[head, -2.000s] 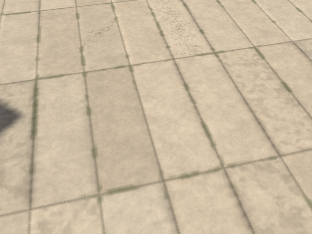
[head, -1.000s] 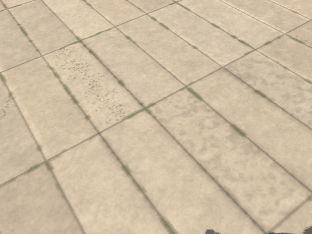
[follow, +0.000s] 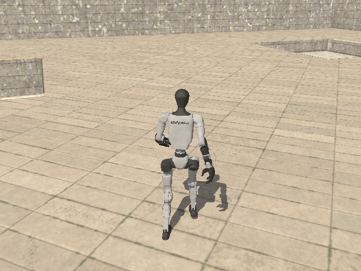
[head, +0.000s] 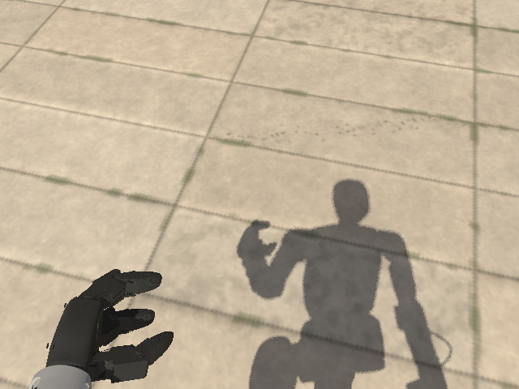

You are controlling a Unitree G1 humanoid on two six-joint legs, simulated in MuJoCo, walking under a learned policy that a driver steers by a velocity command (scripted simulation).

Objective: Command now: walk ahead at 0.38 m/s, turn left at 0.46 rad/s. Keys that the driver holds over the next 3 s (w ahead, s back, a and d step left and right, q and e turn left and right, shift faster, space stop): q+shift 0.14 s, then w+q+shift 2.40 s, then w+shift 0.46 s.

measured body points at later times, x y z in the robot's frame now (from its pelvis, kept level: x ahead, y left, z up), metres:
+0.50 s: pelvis +0.21 +0.04 +0.00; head +0.20 +0.07 +0.45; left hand +0.15 +0.36 -0.11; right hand +0.49 -0.15 -0.05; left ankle +0.22 +0.21 -0.69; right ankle +0.21 -0.12 -0.74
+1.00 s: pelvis +0.47 +0.32 -0.02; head +0.47 +0.37 +0.43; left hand +0.51 +0.69 -0.04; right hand +0.66 +0.11 -0.12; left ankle +0.25 +0.22 -0.74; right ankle +0.73 +0.41 -0.71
